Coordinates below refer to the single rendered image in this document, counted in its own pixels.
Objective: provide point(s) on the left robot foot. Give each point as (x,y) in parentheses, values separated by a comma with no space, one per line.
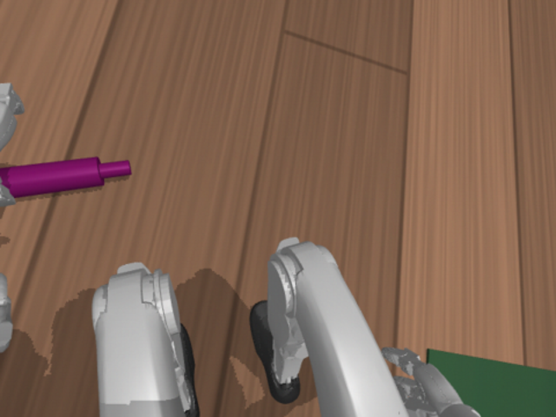
(189,374)

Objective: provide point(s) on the bottle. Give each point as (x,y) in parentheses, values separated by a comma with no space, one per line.
(51,177)

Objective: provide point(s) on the left robot hand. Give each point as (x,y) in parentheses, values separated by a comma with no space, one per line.
(10,105)

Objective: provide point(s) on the right robot foot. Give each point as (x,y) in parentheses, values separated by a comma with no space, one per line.
(263,341)

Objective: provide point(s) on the right robot hand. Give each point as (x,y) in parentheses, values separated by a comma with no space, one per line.
(429,393)

